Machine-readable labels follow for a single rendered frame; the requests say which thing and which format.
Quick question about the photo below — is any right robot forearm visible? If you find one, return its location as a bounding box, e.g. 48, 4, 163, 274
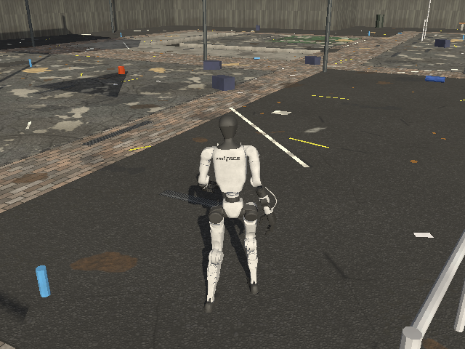
255, 175, 273, 214

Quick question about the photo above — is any robot torso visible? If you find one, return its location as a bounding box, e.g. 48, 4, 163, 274
212, 143, 247, 218

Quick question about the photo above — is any left robot forearm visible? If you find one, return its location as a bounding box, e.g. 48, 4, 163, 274
197, 175, 209, 189

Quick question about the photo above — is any robot right upper arm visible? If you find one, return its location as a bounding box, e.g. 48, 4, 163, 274
244, 145, 262, 187

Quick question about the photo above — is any left robot hand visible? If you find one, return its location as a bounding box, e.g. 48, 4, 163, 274
201, 180, 218, 193

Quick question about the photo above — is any right robot hand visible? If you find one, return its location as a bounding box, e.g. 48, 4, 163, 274
259, 212, 277, 235

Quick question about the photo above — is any robot left shin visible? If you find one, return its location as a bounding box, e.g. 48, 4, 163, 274
207, 250, 222, 302

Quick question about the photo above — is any robot left upper arm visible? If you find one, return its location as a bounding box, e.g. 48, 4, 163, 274
198, 146, 215, 185

